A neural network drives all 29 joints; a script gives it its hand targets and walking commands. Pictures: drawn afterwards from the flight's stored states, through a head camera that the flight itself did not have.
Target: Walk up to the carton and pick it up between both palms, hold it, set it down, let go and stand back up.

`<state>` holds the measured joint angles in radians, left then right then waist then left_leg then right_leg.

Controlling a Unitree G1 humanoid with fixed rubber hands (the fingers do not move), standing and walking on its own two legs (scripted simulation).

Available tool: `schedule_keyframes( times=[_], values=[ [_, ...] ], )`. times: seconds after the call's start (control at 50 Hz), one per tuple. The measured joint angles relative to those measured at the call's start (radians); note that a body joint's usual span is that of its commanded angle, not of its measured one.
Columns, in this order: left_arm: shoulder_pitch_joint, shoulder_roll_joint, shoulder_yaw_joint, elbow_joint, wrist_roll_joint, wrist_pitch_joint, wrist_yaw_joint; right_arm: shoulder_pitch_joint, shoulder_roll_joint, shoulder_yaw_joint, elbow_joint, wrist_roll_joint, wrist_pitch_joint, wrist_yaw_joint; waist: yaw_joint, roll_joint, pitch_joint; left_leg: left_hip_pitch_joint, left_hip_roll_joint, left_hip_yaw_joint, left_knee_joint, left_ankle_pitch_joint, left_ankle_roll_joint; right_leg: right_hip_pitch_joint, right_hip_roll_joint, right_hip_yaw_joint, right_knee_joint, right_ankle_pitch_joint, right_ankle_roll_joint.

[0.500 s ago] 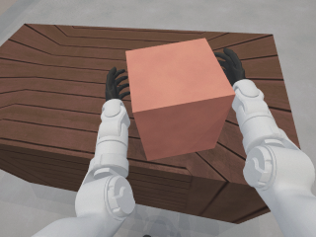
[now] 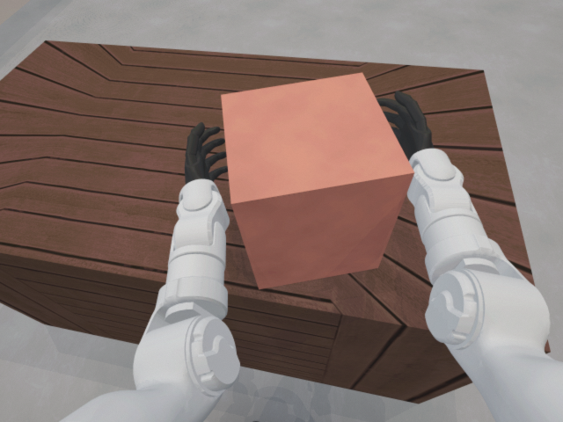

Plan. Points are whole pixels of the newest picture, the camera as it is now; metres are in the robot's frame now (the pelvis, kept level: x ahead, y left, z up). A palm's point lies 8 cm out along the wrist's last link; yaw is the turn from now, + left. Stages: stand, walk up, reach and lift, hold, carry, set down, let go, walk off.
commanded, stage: reach and lift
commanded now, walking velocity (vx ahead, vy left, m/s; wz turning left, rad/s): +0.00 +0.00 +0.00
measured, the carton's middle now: (306, 189) +0.44 +0.07 +0.04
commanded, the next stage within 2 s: none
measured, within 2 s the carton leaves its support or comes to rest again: leaves its support in 0.44 s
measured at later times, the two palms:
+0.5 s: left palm (187, 194) +0.35 +0.22 +0.11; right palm (415, 177) +0.42 -0.07 +0.12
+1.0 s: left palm (181, 174) +0.36 +0.22 +0.15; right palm (426, 173) +0.40 -0.08 +0.15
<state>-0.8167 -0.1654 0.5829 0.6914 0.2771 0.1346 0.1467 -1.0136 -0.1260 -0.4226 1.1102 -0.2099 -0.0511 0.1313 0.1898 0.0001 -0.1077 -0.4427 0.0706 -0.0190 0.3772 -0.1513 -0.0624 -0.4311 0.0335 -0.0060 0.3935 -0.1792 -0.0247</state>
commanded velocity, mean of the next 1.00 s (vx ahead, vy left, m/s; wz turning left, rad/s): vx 0.00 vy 0.00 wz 0.00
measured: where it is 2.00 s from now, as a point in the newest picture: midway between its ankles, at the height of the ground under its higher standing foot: outside the picture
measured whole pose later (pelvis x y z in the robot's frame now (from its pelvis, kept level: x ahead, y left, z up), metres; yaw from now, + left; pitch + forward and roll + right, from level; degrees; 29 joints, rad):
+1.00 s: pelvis -0.03 +0.01 +0.00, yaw +0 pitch +2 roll +0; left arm -0.84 -0.05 0.48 0.68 0.28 0.33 0.11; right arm -0.93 -0.01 -0.42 1.00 -0.21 0.05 0.00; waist 0.10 -0.03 -0.05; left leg -0.28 0.06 -0.02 0.38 -0.13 -0.05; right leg -0.26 0.02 -0.01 0.38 -0.15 -0.02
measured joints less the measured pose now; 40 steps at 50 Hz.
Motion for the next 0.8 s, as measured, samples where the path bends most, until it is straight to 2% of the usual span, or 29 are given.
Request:
schedule_keyframes(
  times=[0.18,0.52,0.8],
  values=[
    [0.028,0.001,-0.004,-0.021,0.0,0.016,0.0,0.048,0.037,0.0,-0.031,0.0,-0.002,-0.027,-0.002,0.0,0.012,0.024,0.0,0.0,0.0,0.005,0.0,0.028,0.0,0.0,-0.008,0.01,0.0],
    [0.042,0.034,-0.049,-0.023,0.0,0.08,0.001,0.1,0.077,0.0,-0.051,0.0,0.013,-0.073,-0.032,-0.005,0.003,0.058,0.0,0.0,0.0,0.029,0.0,0.063,0.0,0.0,-0.01,0.035,0.0],
    [-0.027,0.081,-0.057,0.0,0.0,0.153,-0.018,0.069,0.089,-0.006,-0.071,0.0,0.075,-0.107,-0.06,-0.019,0.038,0.13,-0.002,0.0,0.0,0.028,0.005,0.134,-0.001,-0.001,-0.01,0.035,0.001]
  ],
)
